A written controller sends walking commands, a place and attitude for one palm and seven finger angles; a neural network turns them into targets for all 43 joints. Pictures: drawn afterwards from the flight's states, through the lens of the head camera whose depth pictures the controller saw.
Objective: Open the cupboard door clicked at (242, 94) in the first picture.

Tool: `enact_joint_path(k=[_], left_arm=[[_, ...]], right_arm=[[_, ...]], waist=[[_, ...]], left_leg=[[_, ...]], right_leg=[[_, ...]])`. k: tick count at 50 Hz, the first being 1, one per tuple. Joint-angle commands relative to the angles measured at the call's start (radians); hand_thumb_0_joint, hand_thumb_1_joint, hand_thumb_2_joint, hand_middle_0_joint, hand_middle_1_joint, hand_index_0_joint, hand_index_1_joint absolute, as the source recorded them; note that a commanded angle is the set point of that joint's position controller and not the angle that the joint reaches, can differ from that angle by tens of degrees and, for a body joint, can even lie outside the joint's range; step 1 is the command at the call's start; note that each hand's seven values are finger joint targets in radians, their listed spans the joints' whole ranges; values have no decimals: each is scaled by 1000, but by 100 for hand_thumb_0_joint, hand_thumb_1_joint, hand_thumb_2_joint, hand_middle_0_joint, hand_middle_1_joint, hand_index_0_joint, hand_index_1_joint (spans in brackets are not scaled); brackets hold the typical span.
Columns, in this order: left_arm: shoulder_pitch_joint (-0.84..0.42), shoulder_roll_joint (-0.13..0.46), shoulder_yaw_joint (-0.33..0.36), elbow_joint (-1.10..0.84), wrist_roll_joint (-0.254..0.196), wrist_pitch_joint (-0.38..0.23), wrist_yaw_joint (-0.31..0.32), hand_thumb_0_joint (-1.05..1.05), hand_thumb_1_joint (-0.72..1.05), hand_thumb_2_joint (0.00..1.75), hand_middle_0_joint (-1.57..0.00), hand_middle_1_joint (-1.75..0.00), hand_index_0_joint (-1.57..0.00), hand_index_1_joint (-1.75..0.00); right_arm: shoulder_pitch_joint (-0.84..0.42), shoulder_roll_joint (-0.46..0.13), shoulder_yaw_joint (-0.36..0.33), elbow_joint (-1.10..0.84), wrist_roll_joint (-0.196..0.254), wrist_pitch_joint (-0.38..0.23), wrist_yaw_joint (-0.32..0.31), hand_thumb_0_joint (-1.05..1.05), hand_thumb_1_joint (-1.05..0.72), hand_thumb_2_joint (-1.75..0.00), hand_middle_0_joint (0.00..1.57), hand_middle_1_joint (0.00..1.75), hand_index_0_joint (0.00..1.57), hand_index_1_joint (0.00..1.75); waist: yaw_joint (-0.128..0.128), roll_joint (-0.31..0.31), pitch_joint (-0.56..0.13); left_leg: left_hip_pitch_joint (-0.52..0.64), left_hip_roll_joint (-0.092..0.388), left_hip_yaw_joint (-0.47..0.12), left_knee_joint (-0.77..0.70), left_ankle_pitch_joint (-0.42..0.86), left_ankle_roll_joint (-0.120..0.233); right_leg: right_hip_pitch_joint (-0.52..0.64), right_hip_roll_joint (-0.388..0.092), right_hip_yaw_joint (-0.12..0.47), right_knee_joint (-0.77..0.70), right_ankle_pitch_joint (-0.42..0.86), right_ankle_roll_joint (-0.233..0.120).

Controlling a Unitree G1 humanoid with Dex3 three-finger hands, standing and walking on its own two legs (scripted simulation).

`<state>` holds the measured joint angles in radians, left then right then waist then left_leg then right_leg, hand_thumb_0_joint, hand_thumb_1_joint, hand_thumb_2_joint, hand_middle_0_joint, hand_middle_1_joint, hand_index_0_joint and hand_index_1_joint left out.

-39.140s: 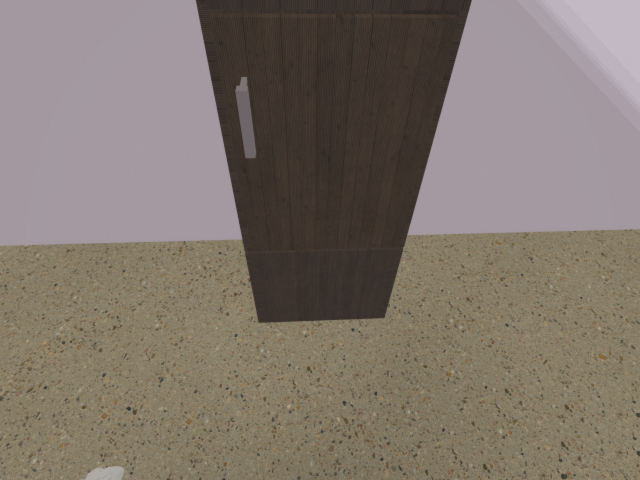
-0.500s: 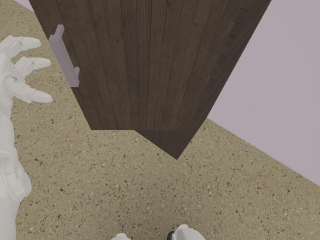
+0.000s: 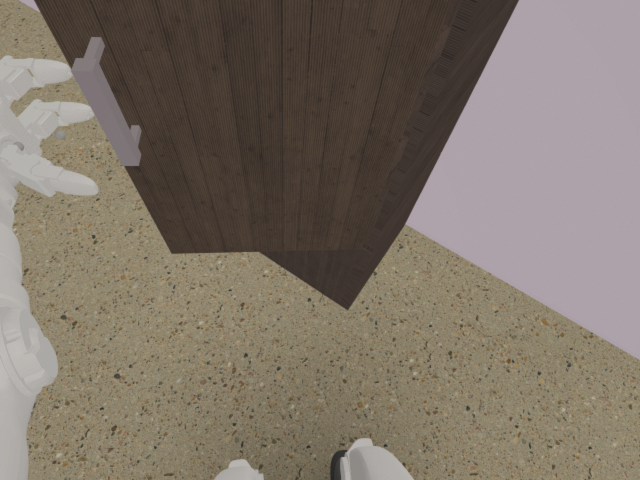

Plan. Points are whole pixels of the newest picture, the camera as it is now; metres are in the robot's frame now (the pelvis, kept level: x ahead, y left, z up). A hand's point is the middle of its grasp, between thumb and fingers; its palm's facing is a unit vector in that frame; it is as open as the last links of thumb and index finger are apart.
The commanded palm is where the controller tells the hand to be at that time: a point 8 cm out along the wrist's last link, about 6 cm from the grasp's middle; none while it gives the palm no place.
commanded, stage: slide the fingers in behind the handle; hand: left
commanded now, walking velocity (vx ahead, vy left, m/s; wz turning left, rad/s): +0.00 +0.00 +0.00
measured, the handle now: (114, 106) +0.54 +0.22 +0.12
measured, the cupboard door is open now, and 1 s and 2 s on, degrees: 38 38 38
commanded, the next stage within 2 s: close the thumb around the handle in 1.40 s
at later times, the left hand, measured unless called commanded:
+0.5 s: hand (92, 140) +0.48 +0.23 +0.12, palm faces -0.01 -1.00 +0.00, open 14.0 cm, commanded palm +0.46 +0.27 +0.12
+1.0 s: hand (125, 139) +0.48 +0.20 +0.12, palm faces +0.00 -1.00 +0.00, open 14.0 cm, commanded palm +0.46 +0.24 +0.12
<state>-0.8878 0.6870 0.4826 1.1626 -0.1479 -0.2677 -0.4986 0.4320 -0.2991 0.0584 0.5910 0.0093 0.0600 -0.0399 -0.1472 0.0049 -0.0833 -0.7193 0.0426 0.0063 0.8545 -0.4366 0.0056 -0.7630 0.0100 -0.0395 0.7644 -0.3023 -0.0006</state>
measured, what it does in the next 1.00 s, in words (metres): stands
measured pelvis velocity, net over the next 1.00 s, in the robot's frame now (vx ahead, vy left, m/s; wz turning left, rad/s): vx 0.00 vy -0.01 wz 0.00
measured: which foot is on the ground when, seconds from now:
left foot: down 0.00-1.00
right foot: down 0.00-1.00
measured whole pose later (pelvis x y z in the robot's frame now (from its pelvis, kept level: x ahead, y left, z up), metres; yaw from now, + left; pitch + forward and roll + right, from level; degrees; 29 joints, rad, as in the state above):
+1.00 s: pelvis +0.00 -0.01 +0.00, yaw +0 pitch +15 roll -1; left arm -0.85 0.49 0.39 1.11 -0.13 -0.29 -0.31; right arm 0.41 -0.28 0.04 0.61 0.01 0.03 -0.03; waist -0.13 0.02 -0.09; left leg -0.65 0.04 0.01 0.82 -0.43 0.00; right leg -0.71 0.01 -0.03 0.75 -0.31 -0.01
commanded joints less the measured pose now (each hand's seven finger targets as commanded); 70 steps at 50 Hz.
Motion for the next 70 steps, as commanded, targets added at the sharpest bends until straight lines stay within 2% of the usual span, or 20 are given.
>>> enact_joint_path(k=[1,2,5,8,10,14,17,21,25,33,38,40,51,54,56,58,63,66,69,70], left_arm=[[-377,267,31,-237,-30,-57,20,0,-50,30,-30,-120,-30,-120],[-352,281,43,-201,-27,-48,28,0,-50,30,-30,-120,-30,-120],[-385,298,47,-246,-9,-60,47,0,-50,30,-30,-120,-30,-120],[-381,245,19,-303,-21,-82,58,0,-50,30,-30,-120,-30,-120],[-390,195,-10,-252,-29,-75,57,0,-50,30,-30,-120,-30,-120],[-387,203,0,-278,-22,-73,72,0,-50,30,-30,-120,-30,-120],[-385,138,-45,-250,-19,-64,85,0,-50,30,-30,-120,-30,-120],[-407,136,-41,-257,-17,-70,105,0,-50,30,-30,-120,-30,-120],[-443,89,-73,-284,-8,-85,129,0,-50,30,-30,-120,-30,-120],[-409,136,-23,-289,-1,-89,163,0,-50,30,-30,-120,-30,-120],[-398,42,-85,-302,-9,-89,165,0,-50,30,-30,-120,-30,-120],[-381,78,-49,-276,-12,-82,173,0,-50,30,-30,-120,-30,-120],[-445,51,-82,-275,6,-97,194,0,-50,30,-30,-120,-30,-120],[-429,130,-20,-258,13,-104,199,0,-50,30,-30,-120,-30,-120],[-433,54,-85,-238,16,-98,192,0,-50,30,-30,-120,-30,-120],[-437,70,-73,-227,10,-98,191,0,-50,30,-30,-120,-30,-120],[-429,70,-59,-273,-2,-107,188,0,-50,30,-30,-120,-30,-120],[-444,38,-88,-242,2,-92,191,0,-50,30,-30,-120,-30,-120],[-449,115,-33,-257,13,-96,200,0,-50,30,-30,-120,-30,-120],[-455,91,-58,-254,17,-97,200,0,-50,30,-30,-120,-30,-120]], right_arm=[[121,-170,-75,-73,1,-24,-11,0,-90,-90,20,30,20,30],[122,-173,-72,-75,4,-22,-10,0,-90,-90,20,30,20,30],[117,-171,-73,-82,3,-24,-12,0,-90,-90,20,30,20,30],[118,-164,-76,-89,0,-29,-11,0,-90,-90,20,30,20,30],[114,-163,-76,-72,3,-31,-10,0,-90,-90,20,30,20,30],[109,-161,-77,-72,1,-36,-11,0,-90,-90,20,30,20,30],[104,-156,-75,-67,1,-40,-9,0,-90,-90,20,30,20,30],[100,-154,-75,-67,0,-45,-8,0,-90,-90,20,30,20,30],[98,-149,-78,-60,-2,-53,-6,0,-90,-90,20,30,20,30],[98,-148,-78,-68,-4,-56,-4,0,-90,-90,20,30,20,30],[93,-137,-77,-72,-1,-56,1,0,-90,-90,20,30,20,30],[96,-145,-82,-63,0,-54,-1,0,-90,-90,20,30,20,30],[91,-138,-77,-54,-2,-67,-5,0,-90,-90,20,30,20,30],[97,-144,-78,-49,-4,-67,-8,0,-90,-90,20,30,20,30],[91,-136,-74,-53,-2,-69,-5,0,-90,-90,20,30,20,30],[92,-143,-74,-56,-1,-70,-9,0,-90,-90,20,30,20,30],[102,-144,-80,-58,-4,-73,-6,0,-90,-90,20,30,20,30],[101,-143,-78,-46,-4,-69,-5,0,-90,-90,20,30,20,30],[102,-148,-79,-51,-6,-68,-9,0,-90,-90,20,30,20,30],[101,-144,-76,-52,-5,-68,-8,0,-90,-90,20,30,20,30]], waist=[[22,146,-431],[26,98,-384],[31,149,-404],[26,157,-445],[6,119,-391],[24,147,-419],[10,119,-370],[15,101,-387],[5,144,-411],[28,82,-441],[16,103,-401],[22,50,-401],[10,87,-399],[26,79,-427],[10,87,-390],[7,75,-368],[21,94,-447],[3,64,-386],[21,85,-423],[14,100,-419]], left_leg=[[217,-24,-17,-106,395,15],[171,-26,-16,-116,353,19],[187,-30,-15,-121,355,18],[244,-25,-19,-115,422,14],[228,-21,-18,-117,383,14],[244,-24,-20,-119,404,13],[236,-22,-25,-125,380,10],[224,-26,-23,-122,377,12],[277,-23,-31,-116,403,5],[210,-32,-14,-115,400,18],[233,-31,-11,-124,413,16],[203,-30,-8,-131,366,18],[188,-39,-2,-135,306,21],[175,-40,-1,-129,321,23],[173,-40,1,-132,306,21],[166,-40,-3,-131,293,24],[217,-38,-7,-120,365,19],[188,-35,-7,-130,323,19],[183,-39,-5,-127,327,21],[191,-39,-8,-129,323,18]], right_leg=[[291,28,10,-45,306,-23],[303,28,11,-52,286,-23],[308,24,16,-48,287,-26],[308,30,11,-40,322,-29],[283,30,9,-52,299,-23],[295,26,9,-46,310,-26],[261,26,1,-52,282,-25],[288,24,8,-48,297,-24],[254,24,3,-43,288,-25],[359,22,17,-36,354,-25],[329,24,10,-45,354,-25],[350,23,16,-53,337,-21],[345,17,27,-60,298,-20],[378,16,33,-52,322,-21],[347,16,28,-56,308,-20],[333,18,27,-58,290,-22],[348,20,24,-44,337,-24],[320,19,19,-55,307,-18],[350,17,28,-50,316,-21],[335,17,25,-49,306,-22]])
